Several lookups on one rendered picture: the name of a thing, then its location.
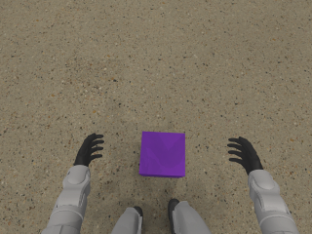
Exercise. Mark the right robot forearm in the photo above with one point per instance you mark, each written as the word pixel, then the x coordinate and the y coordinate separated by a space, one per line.
pixel 272 213

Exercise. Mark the robot right foot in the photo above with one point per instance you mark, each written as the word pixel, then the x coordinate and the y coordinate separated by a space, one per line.
pixel 171 207

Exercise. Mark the robot foot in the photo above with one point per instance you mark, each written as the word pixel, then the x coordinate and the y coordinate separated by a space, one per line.
pixel 139 210
pixel 171 207

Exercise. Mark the robot left hand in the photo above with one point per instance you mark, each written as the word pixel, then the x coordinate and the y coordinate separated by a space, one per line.
pixel 84 155

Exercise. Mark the left robot forearm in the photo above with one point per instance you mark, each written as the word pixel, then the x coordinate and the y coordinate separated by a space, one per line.
pixel 69 210

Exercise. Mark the robot left foot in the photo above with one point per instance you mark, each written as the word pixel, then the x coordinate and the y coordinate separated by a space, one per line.
pixel 139 210

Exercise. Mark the robot right hand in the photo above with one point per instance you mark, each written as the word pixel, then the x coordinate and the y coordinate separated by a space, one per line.
pixel 250 161

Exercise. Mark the carton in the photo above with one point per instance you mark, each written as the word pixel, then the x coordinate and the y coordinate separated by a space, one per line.
pixel 162 154

